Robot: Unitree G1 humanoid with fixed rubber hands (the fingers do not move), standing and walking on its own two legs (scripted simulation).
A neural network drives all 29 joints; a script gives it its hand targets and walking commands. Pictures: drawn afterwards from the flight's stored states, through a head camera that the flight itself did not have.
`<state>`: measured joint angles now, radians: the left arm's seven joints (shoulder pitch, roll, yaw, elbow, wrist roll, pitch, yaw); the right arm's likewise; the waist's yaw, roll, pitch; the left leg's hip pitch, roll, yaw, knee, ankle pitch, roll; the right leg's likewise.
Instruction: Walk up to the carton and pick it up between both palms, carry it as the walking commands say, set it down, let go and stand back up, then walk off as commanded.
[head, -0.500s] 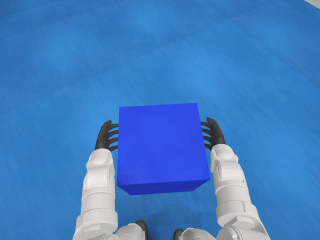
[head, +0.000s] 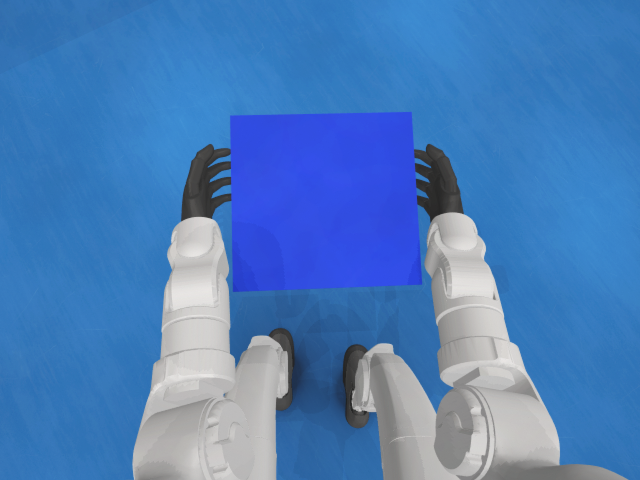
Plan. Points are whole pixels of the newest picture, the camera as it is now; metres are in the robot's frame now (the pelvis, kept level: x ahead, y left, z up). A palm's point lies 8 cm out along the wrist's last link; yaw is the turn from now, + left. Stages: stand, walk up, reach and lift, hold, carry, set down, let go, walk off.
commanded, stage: set down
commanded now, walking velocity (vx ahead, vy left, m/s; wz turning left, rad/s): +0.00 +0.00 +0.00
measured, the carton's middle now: (320, 215) +0.42 +0.02 -0.15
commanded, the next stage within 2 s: none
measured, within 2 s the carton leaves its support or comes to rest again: neither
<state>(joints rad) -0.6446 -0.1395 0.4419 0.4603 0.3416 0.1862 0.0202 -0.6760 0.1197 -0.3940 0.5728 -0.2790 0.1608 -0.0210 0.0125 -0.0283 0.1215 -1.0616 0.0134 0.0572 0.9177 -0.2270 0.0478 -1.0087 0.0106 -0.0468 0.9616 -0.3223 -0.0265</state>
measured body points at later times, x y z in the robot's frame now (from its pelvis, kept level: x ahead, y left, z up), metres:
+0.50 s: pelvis +0.01 +0.00 -0.06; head +0.26 +0.02 +0.31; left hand +0.45 +0.16 -0.15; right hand +0.46 -0.14 -0.15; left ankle +0.11 +0.09 -0.67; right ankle +0.07 -0.11 -0.67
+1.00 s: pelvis -0.01 +0.00 -0.14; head +0.29 +0.02 +0.19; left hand +0.48 +0.17 -0.24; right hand +0.49 -0.14 -0.24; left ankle +0.11 +0.09 -0.67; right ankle +0.07 -0.11 -0.67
